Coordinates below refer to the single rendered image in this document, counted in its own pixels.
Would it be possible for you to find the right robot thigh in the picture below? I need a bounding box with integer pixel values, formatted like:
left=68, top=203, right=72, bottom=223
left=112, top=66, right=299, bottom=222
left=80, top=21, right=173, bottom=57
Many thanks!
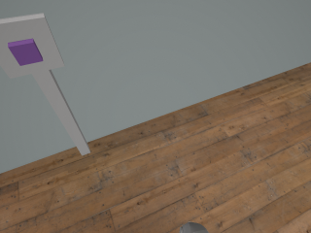
left=179, top=222, right=209, bottom=233

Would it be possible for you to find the panel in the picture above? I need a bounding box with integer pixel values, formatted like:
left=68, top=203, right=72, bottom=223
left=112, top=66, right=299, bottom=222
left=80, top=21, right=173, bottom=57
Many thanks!
left=0, top=13, right=90, bottom=156

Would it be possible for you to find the button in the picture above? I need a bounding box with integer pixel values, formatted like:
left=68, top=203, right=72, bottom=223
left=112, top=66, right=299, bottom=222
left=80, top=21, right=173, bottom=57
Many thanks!
left=8, top=38, right=44, bottom=66

